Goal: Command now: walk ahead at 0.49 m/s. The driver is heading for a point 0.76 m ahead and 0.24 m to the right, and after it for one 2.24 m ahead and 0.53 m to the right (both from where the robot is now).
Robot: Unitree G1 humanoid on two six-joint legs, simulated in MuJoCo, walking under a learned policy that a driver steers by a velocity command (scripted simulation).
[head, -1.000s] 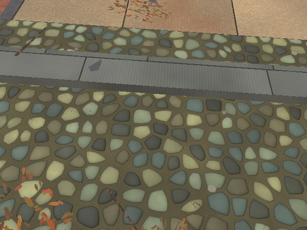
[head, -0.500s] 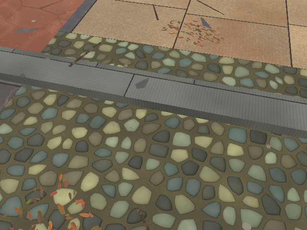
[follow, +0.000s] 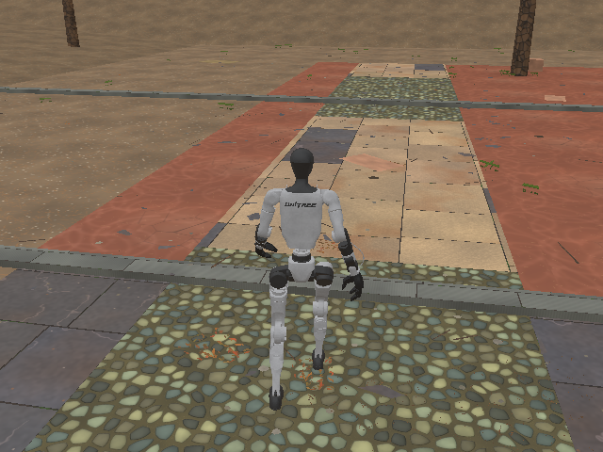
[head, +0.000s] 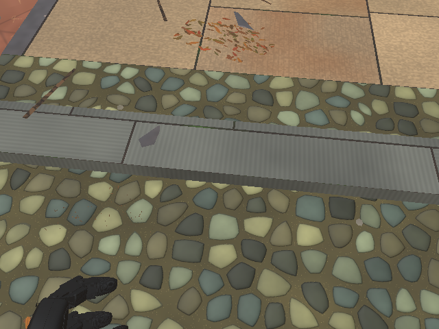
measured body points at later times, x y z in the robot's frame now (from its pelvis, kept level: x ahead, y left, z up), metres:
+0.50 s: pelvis +0.27 +0.01 +0.02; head +0.31 +0.01 +0.47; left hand +0.28 +0.30 -0.11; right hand +0.50 -0.23 -0.05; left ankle +0.43 +0.13 -0.71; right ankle +0.13 -0.10 -0.71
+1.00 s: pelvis +0.52 -0.04 +0.01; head +0.55 -0.07 +0.46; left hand +0.82 +0.08 -0.06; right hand +0.43 -0.33 -0.12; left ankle +0.43 +0.13 -0.71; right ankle +0.61 -0.20 -0.70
